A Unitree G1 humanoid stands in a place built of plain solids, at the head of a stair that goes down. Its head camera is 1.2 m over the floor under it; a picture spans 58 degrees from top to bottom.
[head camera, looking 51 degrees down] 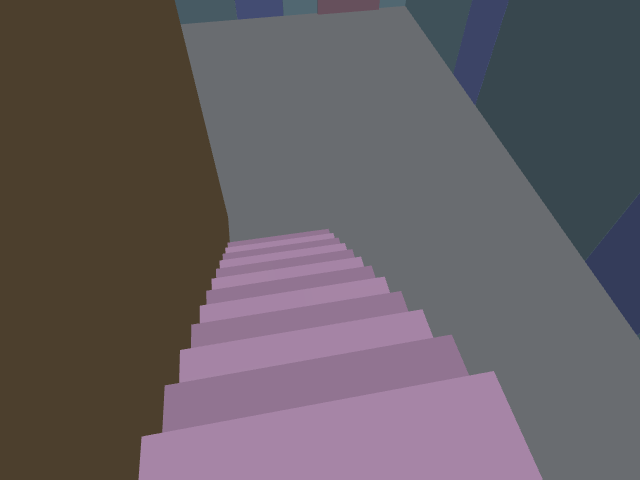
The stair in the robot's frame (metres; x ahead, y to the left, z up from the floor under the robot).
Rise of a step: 0.18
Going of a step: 0.21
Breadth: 1.08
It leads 10 degrees to the left of straight ahead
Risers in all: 12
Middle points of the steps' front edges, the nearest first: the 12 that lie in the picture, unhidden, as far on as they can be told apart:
0.39 0.03 0.00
0.60 0.07 -0.18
0.80 0.11 -0.37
1.01 0.15 -0.55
1.21 0.18 -0.73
1.42 0.22 -0.92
1.62 0.26 -1.10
1.83 0.30 -1.28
2.04 0.33 -1.47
2.24 0.37 -1.65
2.45 0.41 -1.83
2.65 0.45 -2.02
